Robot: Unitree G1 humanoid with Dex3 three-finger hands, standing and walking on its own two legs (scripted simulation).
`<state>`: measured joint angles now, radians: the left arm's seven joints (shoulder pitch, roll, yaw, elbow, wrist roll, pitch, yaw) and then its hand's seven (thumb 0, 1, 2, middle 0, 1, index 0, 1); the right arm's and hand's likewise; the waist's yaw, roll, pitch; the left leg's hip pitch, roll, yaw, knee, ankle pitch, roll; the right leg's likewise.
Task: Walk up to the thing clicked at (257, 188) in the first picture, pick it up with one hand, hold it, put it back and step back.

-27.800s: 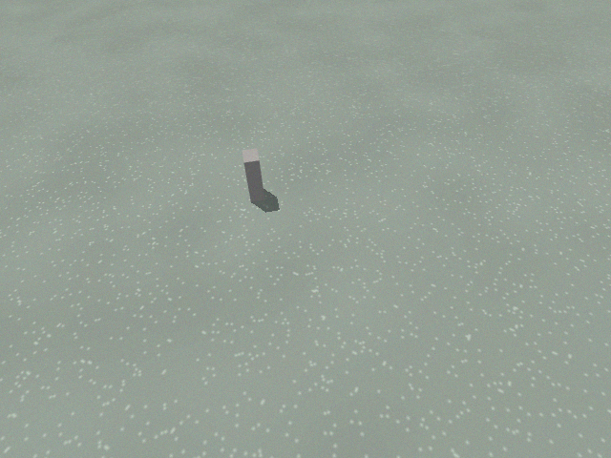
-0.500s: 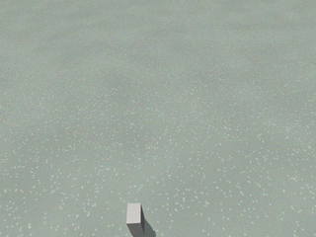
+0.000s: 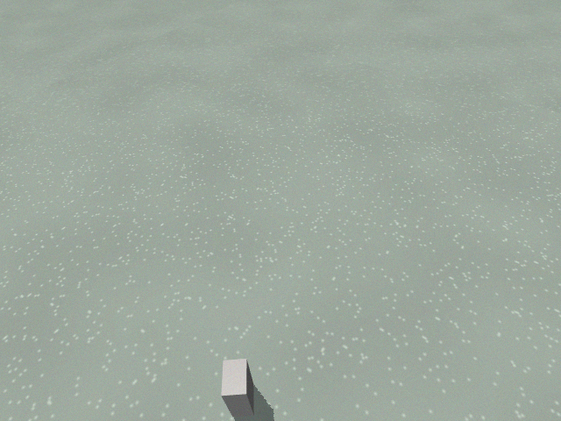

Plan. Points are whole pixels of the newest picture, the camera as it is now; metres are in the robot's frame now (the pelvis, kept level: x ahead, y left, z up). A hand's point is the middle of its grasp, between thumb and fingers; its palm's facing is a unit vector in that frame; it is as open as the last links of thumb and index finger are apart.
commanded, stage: stand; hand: left
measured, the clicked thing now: (239, 389) +0.37 +0.17 -0.66
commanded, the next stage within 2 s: step back in 1.02 s
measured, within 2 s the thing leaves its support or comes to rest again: neither
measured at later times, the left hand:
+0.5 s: hand out of the picture +0.08 +0.25 -0.16, palm faces -0.02 -0.94 -0.34, open 7.4 cm
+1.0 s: hand out of the picture +0.09 +0.25 -0.16, palm faces -0.02 -0.94 -0.34, open 7.4 cm
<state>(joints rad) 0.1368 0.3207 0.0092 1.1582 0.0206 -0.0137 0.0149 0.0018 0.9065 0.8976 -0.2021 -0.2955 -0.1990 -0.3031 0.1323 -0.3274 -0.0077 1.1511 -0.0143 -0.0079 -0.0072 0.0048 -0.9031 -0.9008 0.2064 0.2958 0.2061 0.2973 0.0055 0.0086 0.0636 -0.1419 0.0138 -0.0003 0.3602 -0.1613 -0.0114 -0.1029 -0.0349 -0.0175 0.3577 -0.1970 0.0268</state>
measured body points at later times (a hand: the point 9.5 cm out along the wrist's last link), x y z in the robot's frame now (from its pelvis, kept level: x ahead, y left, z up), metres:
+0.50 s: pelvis +0.01 +0.00 +0.00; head +0.03 +0.00 +0.45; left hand +0.08 +0.30 -0.13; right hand +0.08 -0.30 -0.14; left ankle +0.02 +0.13 -0.75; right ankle +0.00 -0.14 -0.75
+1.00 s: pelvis +0.02 +0.00 +0.00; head +0.03 +0.00 +0.45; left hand +0.09 +0.30 -0.13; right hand +0.09 -0.30 -0.13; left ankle +0.02 +0.13 -0.75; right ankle +0.00 -0.14 -0.75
